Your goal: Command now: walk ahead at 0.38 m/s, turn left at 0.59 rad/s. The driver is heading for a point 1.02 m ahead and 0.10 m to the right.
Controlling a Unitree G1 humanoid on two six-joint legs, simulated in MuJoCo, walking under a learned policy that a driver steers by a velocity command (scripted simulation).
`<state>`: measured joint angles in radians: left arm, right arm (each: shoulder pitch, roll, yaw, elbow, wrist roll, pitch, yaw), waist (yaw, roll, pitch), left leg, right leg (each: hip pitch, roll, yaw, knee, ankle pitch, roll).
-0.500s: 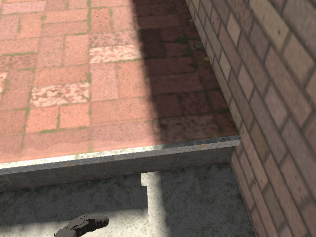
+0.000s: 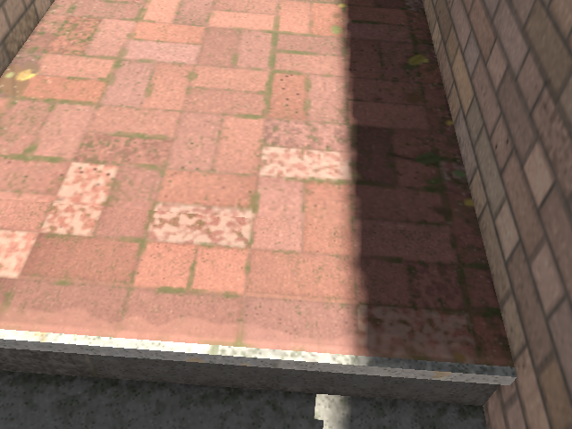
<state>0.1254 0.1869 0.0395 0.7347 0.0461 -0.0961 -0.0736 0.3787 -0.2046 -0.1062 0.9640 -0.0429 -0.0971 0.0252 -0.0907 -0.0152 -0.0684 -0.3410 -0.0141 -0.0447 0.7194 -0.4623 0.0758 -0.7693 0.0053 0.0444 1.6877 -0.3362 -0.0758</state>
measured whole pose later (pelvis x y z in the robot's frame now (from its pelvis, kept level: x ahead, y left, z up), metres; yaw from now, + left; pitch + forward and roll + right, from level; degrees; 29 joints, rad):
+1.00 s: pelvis +0.60 +0.06 +0.33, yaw -1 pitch +8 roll +2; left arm 0.25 0.22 0.06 0.97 0.04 -0.10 -0.08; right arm 0.20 -0.25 -0.05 0.99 -0.06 -0.08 0.01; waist 0.02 -0.02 -0.11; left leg -0.50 0.05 0.24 0.80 -0.43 0.06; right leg -0.91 -0.03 0.11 1.69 -0.24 -0.02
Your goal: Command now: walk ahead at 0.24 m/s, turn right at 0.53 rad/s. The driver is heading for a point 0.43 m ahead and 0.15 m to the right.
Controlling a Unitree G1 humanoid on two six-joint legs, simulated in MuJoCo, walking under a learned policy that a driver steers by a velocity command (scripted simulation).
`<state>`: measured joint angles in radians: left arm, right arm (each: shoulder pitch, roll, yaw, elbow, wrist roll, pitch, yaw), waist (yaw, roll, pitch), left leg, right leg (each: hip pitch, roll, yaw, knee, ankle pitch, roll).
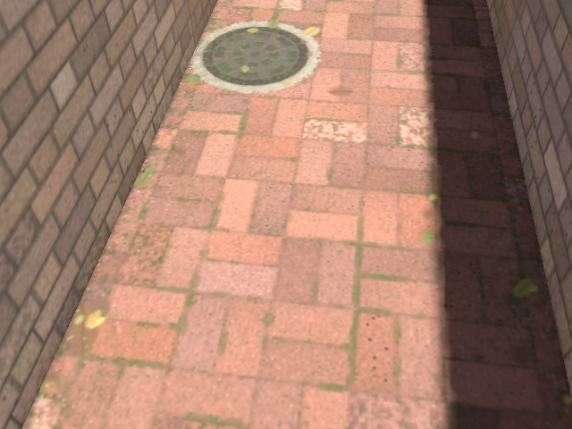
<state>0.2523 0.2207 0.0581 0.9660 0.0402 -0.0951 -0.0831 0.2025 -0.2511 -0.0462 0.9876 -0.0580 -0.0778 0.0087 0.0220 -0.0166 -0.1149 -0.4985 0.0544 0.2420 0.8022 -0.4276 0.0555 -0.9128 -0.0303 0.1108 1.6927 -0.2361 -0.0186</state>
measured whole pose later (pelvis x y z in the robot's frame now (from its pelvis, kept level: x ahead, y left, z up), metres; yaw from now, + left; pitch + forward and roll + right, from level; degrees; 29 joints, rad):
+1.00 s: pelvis +0.26 -0.01 +0.04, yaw -34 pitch +6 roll -1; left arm 0.06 0.20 0.08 0.79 0.06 -0.09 -0.05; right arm 0.36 -0.15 -0.04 0.77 -0.02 -0.14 -0.02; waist -0.08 -0.01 -0.15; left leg -0.14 -0.01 0.09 0.39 -0.35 0.04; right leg -0.79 -0.01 0.07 1.06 -0.07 0.05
